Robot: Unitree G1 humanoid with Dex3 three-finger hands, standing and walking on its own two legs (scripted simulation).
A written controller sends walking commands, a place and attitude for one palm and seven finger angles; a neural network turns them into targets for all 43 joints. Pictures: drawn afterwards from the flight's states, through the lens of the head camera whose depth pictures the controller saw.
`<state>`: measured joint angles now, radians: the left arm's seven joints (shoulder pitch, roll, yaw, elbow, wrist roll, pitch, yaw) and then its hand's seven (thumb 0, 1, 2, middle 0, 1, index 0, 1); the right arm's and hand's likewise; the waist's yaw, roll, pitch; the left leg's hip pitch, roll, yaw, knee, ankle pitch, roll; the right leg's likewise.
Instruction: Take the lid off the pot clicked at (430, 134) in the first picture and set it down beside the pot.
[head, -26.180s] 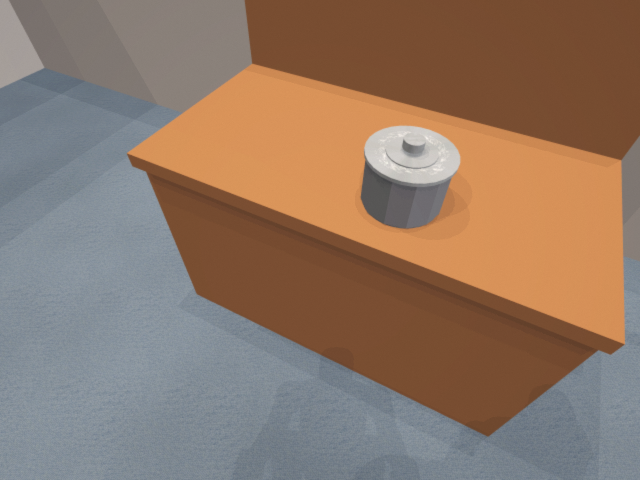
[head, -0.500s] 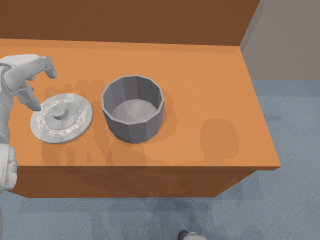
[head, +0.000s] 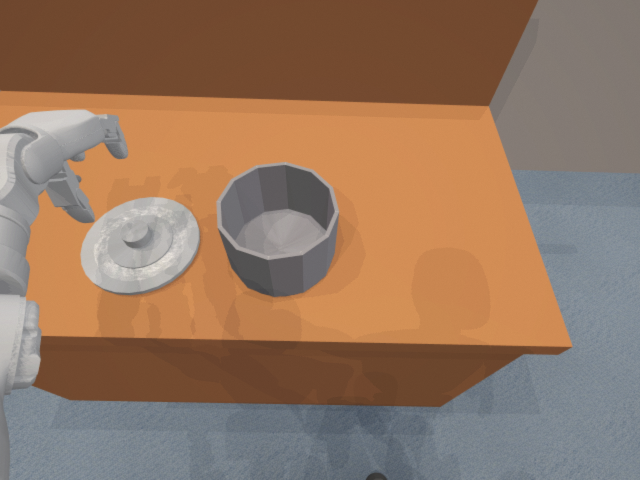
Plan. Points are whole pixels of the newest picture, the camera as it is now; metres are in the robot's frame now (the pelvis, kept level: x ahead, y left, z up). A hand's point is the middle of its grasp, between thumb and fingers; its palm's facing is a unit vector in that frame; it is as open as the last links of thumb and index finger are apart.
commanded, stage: draw the hand back to the body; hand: left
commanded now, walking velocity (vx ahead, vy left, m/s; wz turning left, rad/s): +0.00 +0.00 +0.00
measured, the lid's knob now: (136, 233) +0.49 +0.28 -0.06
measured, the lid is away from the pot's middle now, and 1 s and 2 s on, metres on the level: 0.23 0.23 0.23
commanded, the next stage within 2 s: none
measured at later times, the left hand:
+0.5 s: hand (97, 195) +0.42 +0.24 +0.12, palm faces +0.06 -0.77 -0.63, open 10.9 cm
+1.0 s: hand (70, 229) +0.35 +0.23 +0.16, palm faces +0.40 -0.86 -0.31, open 9.2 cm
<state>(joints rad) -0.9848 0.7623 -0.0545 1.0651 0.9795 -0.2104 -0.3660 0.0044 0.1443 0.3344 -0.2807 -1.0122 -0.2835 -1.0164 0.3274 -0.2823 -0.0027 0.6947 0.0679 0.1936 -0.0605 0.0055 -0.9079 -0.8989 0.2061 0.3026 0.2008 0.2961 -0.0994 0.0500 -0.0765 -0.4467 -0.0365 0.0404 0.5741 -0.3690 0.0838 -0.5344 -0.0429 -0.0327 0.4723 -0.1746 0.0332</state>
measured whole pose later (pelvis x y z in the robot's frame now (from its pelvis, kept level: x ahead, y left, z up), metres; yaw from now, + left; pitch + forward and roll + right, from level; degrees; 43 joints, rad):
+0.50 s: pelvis +0.00 -0.01 +0.01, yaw +1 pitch +5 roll -2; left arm -0.62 0.53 0.10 0.72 0.24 -0.18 -0.09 0.01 0.14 0.33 -0.28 -1.01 -0.29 -1.02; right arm 0.27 -0.25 0.03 0.64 0.07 0.11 -0.07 0.01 -0.91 -0.90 0.20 0.30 0.20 0.30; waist 0.00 0.03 0.01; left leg -0.21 -0.05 0.03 0.47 -0.34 0.07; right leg -0.32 -0.05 -0.04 0.42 -0.18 0.03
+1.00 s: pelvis +0.01 -0.04 +0.01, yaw +1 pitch +0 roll -2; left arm -0.18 0.39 0.28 0.20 -0.03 -0.09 0.10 0.01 0.47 0.58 -0.25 -0.70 -0.25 -0.71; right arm 0.22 -0.26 0.01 0.71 0.04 -0.06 -0.06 0.01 -0.91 -0.90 0.20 0.30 0.20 0.30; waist 0.01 0.06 0.02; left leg -0.08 0.00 0.02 0.40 -0.33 0.03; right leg -0.19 -0.01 -0.06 0.37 -0.18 0.01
